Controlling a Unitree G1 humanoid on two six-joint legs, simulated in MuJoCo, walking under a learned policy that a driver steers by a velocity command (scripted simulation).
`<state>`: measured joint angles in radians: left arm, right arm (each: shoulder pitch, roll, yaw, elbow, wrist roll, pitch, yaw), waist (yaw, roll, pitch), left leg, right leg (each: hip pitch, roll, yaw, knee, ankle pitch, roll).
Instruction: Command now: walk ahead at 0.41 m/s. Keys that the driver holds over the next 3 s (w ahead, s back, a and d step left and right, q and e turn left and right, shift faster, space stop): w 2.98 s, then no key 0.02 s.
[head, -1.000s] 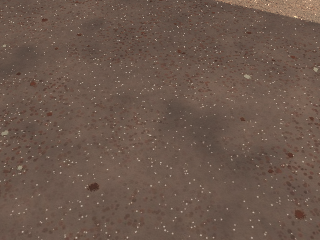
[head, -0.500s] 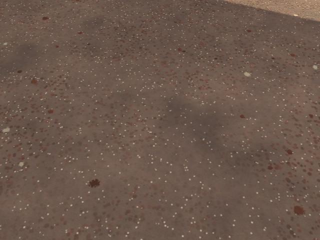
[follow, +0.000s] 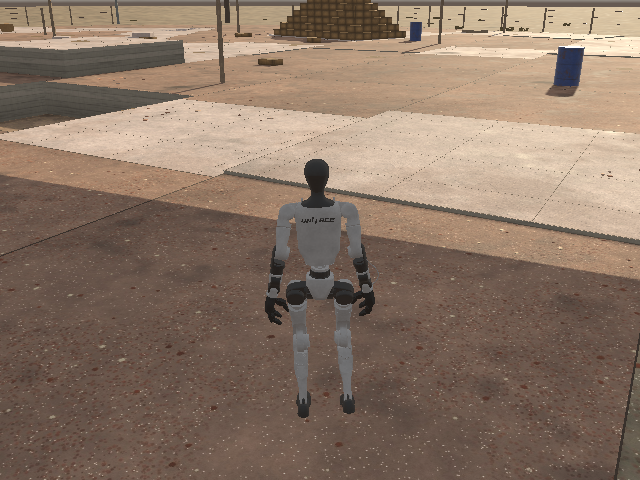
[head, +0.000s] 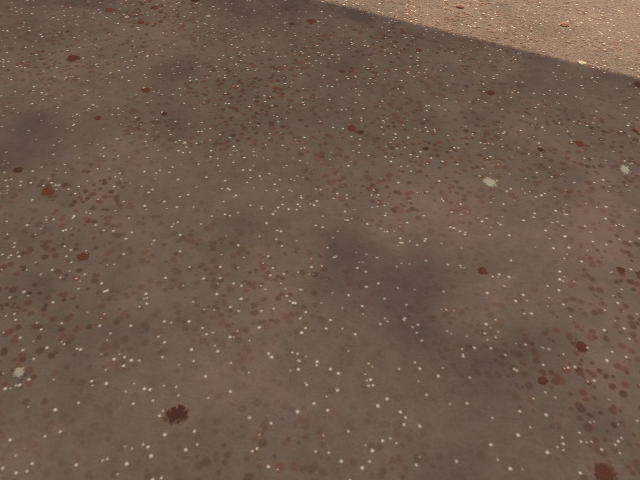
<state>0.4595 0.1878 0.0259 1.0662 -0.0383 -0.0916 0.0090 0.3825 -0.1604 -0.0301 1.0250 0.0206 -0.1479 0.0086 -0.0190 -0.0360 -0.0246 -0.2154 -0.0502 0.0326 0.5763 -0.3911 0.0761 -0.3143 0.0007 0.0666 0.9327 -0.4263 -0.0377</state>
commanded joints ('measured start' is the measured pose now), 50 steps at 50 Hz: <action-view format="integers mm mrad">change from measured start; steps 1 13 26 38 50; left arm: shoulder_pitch -172 -580 -315 -72 -133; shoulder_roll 84 64 103 214 205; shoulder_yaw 6 -5 20 39 24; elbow -152 -333 -200 -110 -163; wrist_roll -10 3 45 21 -8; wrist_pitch -57 -25 -35 -16 -43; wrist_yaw -16 -46 -57 -10 -20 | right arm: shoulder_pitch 232 211 54 -349 -23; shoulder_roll -108 -181 -129 -121 -229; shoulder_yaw -13 -2 -16 -19 -55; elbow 27 1 -104 -237 -183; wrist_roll -20 -7 6 -3 -14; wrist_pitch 13 42 45 47 28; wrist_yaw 1 -37 -17 -9 17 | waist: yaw -52 -33 -23 85 -61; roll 116 134 2 -12 185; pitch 138 197 8 91 -147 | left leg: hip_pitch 395 174 -306 -428 394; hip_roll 389 235 187 163 403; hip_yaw -547 -117 -130 -41 -525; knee -348 -499 706 60 -284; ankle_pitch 374 650 126 491 172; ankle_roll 193 80 -10 -75 172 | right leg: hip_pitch -644 -319 53 180 -475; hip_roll -28 -21 -212 -189 -59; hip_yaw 40 -142 185 21 28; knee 422 -334 -796 -817 397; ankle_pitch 65 489 281 363 -1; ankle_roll -53 -23 -214 -176 -40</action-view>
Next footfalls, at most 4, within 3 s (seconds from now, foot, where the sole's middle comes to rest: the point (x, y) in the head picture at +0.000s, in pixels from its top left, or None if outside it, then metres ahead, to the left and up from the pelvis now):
0.38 right None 0.39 -0.10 -0.76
0.92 left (246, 416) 0.66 0.15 -0.76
1.50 right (346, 297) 0.98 -0.08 -0.76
2.06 left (257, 210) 1.30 0.16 -0.76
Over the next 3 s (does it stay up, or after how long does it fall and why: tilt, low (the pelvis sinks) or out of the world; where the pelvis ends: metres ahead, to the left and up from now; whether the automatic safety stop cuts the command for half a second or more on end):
stays up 1.62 0.00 0.02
